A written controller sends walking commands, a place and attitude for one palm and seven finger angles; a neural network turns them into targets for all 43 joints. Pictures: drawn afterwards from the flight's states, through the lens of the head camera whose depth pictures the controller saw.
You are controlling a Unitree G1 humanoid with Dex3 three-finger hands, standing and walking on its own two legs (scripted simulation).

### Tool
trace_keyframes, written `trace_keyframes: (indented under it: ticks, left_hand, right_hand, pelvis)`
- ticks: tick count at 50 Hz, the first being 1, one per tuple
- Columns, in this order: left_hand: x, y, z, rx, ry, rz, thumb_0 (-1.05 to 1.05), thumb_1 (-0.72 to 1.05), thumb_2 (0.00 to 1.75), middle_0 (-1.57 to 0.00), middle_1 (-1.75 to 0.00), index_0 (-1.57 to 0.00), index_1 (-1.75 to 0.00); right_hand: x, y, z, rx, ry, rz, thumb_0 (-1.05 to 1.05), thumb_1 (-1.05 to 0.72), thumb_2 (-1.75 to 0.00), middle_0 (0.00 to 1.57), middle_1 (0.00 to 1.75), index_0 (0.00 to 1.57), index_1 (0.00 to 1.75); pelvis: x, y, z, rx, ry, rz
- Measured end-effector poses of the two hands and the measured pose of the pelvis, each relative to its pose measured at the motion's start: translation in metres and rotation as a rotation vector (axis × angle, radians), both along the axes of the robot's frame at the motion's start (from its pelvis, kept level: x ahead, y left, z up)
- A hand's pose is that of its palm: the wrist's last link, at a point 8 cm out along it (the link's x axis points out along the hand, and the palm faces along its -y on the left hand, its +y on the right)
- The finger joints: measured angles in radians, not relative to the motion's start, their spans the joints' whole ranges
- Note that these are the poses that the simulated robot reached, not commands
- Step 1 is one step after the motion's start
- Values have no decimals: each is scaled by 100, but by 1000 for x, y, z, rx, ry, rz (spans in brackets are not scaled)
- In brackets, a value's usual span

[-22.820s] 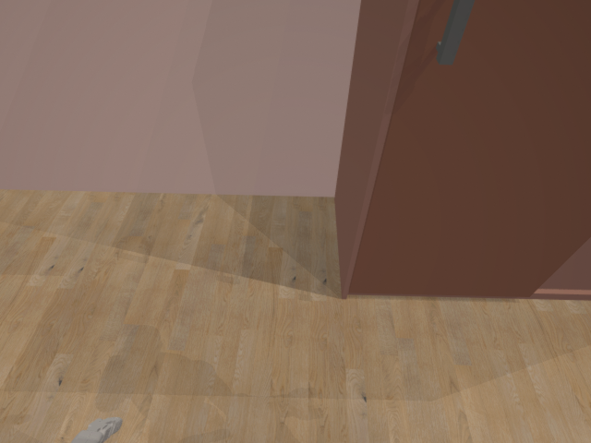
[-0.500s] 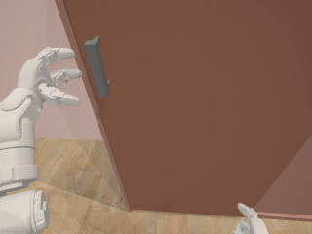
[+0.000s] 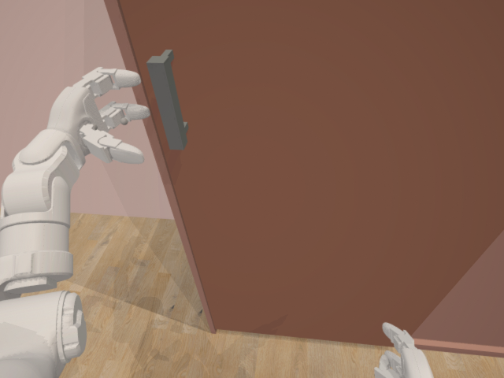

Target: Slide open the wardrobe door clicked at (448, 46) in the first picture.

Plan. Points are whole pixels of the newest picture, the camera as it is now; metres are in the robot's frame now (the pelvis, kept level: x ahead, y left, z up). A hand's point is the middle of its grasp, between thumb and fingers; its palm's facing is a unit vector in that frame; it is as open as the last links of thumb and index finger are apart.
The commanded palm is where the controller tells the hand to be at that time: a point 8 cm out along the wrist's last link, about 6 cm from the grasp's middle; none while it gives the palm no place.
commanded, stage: move the hooked fingers beside the handle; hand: left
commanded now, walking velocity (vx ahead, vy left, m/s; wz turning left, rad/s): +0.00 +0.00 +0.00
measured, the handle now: (173, 100) +0.45 +0.15 +0.25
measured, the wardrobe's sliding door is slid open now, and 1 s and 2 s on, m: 0.00 0.00 0.00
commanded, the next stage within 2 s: feel for the door with the fingertips in 0.16 s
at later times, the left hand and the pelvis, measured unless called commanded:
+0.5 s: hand (129, 125) +0.38 +0.20 +0.25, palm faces -0.06 -1.00 -0.03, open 14.0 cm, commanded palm +0.36 +0.25 +0.26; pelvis +0.01 +0.00 +0.00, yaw -1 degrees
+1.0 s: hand (136, 121) +0.38 +0.19 +0.26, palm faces -0.03 -1.00 -0.03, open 14.0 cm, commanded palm +0.37 +0.24 +0.26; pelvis +0.00 +0.00 +0.00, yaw +0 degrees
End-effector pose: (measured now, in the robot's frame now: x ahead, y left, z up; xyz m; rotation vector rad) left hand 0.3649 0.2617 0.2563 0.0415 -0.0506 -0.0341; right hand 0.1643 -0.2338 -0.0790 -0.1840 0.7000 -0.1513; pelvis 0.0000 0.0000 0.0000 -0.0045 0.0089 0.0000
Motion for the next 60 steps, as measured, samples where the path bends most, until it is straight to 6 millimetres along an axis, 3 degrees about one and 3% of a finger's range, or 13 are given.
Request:
trace_keyframes:
  ticks: [4, 15, 30, 38, 46, 60]
  left_hand:
    - [7, -3, -2, -24, 1, -10, -1, -50, 30, -30, -120, -30, -120]
    - [7, 19, -12, -2, 0, 49, -1, -50, 30, -30, -120, -29, -120]
    - [-4, -18, -8, -18, -12, -19, -1, -50, 30, -30, -120, -30, -120]
    - [-12, -16, -2, -24, -16, 25, -1, -50, 30, -31, -120, -30, -120]
    - [-9, -15, 1, -8, -3, 17, -1, -50, 30, -30, -120, -30, -120]
    - [15, -26, -3, -25, 14, 0, -1, -50, 30, -34, -124, -32, -121]
  right_hand:
    - [-10, -2, -4, 1, 29, -22, 1, -90, -90, 20, 30, 20, 30]
    - [-25, -13, -9, -19, 84, -60, 1, -90, -90, 20, 30, 20, 30]
    - [23, 8, 7, 26, -46, 15, 1, -90, -90, 20, 30, 20, 30]
    - [34, 17, 12, 34, -57, 54, 1, -90, -90, 20, 30, 20, 30]
    - [21, 6, 6, 6, -16, 37, 1, -90, -90, 21, 30, 20, 30]
    - [-26, -12, -10, -15, 83, -48, 1, -90, -90, 20, 30, 20, 30]
  pelvis:
    - [2, 1, 0, 2, 4, -9]
    - [9, 2, 1, 1, 11, -18]
    - [11, 4, 0, 4, 3, -15]
    - [9, -1, 0, 6, -11, -9]
    - [4, -3, 0, 2, -15, 2]
    - [1, -1, 1, 2, -4, -11]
